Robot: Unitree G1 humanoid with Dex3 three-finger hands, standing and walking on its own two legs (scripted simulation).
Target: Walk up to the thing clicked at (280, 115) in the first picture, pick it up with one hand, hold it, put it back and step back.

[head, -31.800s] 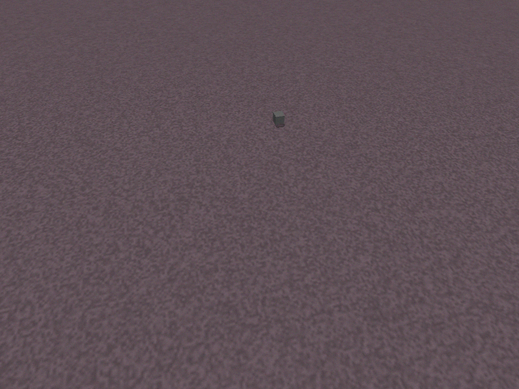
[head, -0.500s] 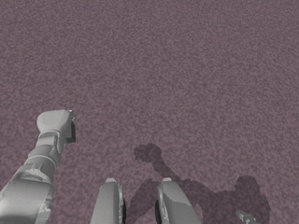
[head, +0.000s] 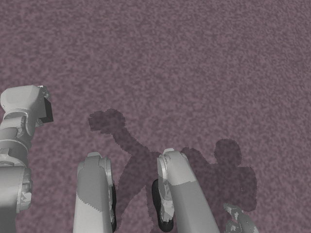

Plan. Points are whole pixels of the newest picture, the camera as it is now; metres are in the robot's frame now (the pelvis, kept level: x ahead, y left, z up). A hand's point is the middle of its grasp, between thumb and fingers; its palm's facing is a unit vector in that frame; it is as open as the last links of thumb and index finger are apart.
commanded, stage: crouch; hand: left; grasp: from above
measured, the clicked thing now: (37, 111) +0.44 +0.30 -0.19
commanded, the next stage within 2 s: lower in 0.80 s
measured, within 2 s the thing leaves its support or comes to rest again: neither
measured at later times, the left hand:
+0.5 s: hand (42, 114) +0.45 +0.31 -0.25, palm faces -0.46 -0.08 -0.88, open 8.8 cm
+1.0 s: hand (43, 115) +0.46 +0.32 -0.29, palm faces -0.46 -0.09 -0.89, open 8.8 cm
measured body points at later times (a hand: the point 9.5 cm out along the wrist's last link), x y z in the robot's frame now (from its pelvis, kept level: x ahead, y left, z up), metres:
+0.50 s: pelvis +0.00 +0.00 -0.07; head +0.25 +0.06 +0.30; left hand +0.47 +0.31 -0.20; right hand +0.05 -0.27 -0.19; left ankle +0.09 +0.11 -0.42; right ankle +0.07 -0.11 -0.42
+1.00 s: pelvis -0.01 +0.00 -0.12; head +0.24 +0.07 +0.25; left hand +0.48 +0.32 -0.24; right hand +0.05 -0.27 -0.22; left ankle +0.09 +0.11 -0.42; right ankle +0.07 -0.11 -0.42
